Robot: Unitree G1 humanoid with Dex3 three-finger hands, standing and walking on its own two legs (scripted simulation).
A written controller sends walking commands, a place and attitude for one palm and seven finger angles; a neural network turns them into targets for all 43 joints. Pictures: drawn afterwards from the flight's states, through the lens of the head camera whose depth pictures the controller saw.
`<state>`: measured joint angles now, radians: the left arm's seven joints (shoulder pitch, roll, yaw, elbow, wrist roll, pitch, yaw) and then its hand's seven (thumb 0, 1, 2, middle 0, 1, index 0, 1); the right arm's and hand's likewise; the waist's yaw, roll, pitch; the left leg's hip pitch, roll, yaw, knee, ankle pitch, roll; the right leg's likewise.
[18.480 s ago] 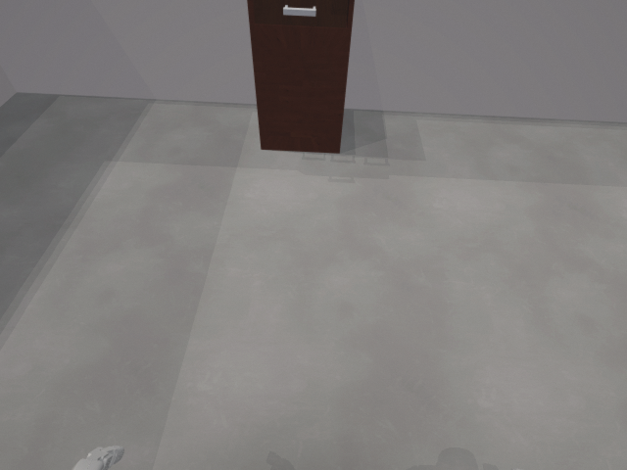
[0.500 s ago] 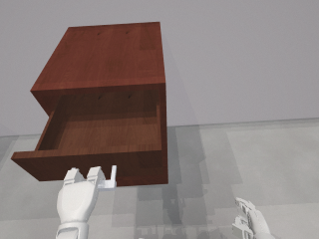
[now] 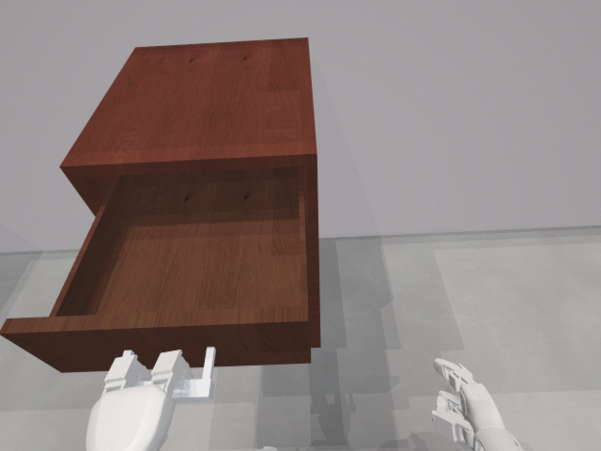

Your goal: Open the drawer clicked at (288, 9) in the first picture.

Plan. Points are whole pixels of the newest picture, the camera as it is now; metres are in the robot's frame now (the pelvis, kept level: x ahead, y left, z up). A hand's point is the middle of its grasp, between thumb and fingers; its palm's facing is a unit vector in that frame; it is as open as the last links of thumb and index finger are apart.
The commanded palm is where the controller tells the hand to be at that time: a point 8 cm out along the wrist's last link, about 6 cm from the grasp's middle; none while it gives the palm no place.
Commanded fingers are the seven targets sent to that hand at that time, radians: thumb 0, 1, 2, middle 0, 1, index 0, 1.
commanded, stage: pull the drawer open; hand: left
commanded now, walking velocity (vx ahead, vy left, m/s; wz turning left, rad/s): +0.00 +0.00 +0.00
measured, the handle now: (165, 374) +0.21 +0.20 +0.00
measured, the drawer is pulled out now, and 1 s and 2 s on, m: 0.28 0.30 0.28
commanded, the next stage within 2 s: open the thumb to release the handle in 0.30 s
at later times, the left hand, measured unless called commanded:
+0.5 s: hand out of the picture +0.13 +0.20 -0.02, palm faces -0.04 -0.12 -0.99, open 5.9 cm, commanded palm +0.11 +0.20 +0.03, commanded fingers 0.00 0.48 0.72 -0.37 -1.30 -0.37 -1.30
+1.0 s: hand (152, 447) +0.14 +0.20 -0.02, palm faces -0.01 -0.12 -0.99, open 13.2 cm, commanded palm +0.12 +0.20 +0.03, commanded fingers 0.00 -0.50 0.30 -0.30 -1.20 -0.30 -1.20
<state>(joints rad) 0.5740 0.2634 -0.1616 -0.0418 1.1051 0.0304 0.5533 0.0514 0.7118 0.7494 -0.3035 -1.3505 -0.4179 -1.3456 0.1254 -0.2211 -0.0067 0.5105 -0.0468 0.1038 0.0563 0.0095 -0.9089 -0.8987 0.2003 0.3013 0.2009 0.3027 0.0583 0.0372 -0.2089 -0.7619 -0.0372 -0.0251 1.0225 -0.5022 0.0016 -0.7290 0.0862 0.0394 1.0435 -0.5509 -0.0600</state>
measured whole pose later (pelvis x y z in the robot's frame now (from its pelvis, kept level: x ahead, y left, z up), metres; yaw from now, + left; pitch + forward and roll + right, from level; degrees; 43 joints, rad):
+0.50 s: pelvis -0.01 -0.01 -0.01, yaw +0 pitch +16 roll +1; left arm 0.68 0.32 -0.09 -0.12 1.10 -0.08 0.55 0.03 0.70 0.77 -0.31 -1.35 -0.38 -1.29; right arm 0.14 -0.23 -0.01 0.48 -0.07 0.10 0.06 0.01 -0.91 -0.90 0.20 0.30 0.20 0.30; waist 0.06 0.04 -0.22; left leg -0.85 -0.04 -0.03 1.10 -0.52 -0.01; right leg -0.82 0.09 0.03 1.13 -0.58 -0.07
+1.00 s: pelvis -0.02 -0.02 +0.00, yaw +1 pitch +14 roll +1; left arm 0.57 0.29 -0.14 -0.02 1.08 -0.01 0.55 0.00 -0.39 0.34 -0.35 -1.26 -0.33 -1.21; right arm 0.14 -0.22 0.00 0.51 -0.05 0.10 0.03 0.01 -0.91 -0.90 0.20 0.30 0.20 0.30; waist 0.06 0.05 -0.21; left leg -0.80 -0.04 -0.06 1.04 -0.48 -0.02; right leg -0.76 0.09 0.00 1.07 -0.54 -0.08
